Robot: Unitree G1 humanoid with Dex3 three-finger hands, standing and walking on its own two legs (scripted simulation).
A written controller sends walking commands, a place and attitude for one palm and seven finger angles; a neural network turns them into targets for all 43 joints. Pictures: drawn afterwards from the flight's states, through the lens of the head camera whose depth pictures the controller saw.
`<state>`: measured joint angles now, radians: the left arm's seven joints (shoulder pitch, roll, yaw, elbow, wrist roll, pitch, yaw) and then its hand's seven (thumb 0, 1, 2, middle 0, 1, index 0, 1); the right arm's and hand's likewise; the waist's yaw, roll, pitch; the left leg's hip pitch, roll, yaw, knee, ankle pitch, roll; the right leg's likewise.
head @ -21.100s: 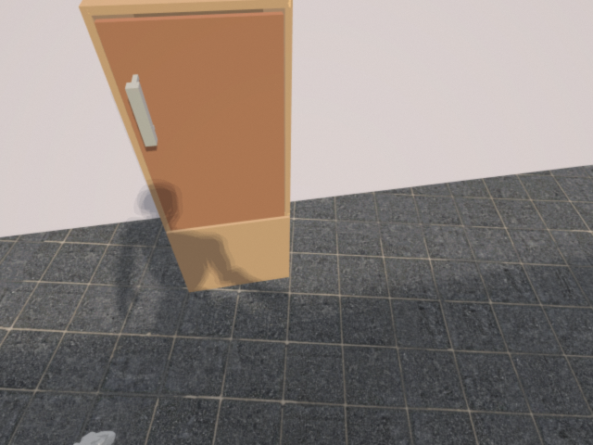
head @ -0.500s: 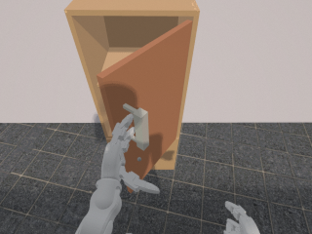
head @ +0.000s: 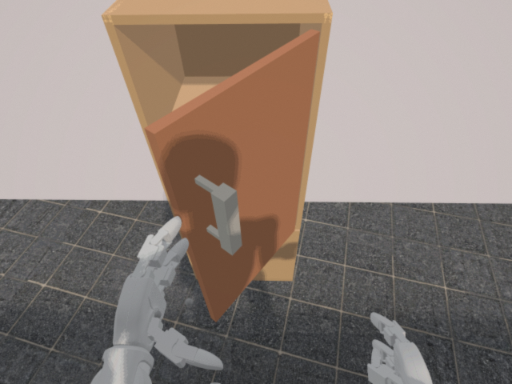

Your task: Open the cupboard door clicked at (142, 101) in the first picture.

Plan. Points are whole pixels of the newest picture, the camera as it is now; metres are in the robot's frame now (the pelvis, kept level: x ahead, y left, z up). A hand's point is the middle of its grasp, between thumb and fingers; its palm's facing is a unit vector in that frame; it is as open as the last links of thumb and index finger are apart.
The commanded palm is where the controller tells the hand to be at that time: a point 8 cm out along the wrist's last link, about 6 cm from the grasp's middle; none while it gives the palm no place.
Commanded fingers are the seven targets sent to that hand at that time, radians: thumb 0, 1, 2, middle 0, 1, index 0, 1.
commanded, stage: slide the hand sideways off the handle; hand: left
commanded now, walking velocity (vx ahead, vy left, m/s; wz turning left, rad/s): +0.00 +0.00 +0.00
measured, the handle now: (217, 215) +0.35 +0.08 +0.10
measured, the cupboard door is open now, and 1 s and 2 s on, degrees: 53 53 53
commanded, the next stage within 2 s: draw the hand back to the body in 0.18 s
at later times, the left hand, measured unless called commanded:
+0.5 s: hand (154, 308) +0.20 +0.14 +0.10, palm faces -0.02 -1.00 -0.05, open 16.3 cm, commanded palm +0.17 +0.20 +0.11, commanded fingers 0.00 -0.50 0.30 -0.15 -0.30 -0.15 -0.30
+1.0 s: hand (74, 299) +0.19 +0.22 +0.14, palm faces +0.20 -0.94 -0.28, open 14.8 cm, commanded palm +0.16 +0.27 +0.17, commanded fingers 0.00 0.09 0.56 -0.17 -0.30 -0.17 -0.30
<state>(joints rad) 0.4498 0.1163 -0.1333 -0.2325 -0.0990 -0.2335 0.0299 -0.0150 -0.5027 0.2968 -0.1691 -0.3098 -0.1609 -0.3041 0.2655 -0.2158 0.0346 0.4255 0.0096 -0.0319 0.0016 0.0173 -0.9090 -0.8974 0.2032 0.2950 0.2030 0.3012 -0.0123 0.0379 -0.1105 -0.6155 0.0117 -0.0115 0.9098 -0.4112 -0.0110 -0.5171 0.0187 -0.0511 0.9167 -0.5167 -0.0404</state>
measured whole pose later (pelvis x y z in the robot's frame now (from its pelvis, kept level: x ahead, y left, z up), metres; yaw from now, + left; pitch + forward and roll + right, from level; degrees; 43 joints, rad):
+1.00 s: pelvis +0.01 +0.02 +0.03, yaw +0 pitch +1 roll -1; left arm 0.57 0.29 0.10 -0.45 -0.08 -0.04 0.08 -0.01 -0.23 0.42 -0.16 -0.30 -0.16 -0.30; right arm 0.26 -0.22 0.06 0.50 0.03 -0.09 -0.10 0.02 -0.91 -0.90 0.20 0.30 0.20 0.30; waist 0.03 0.05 -0.08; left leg -0.40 0.00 0.00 0.71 -0.34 0.02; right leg -0.28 0.01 -0.04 0.66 -0.40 -0.01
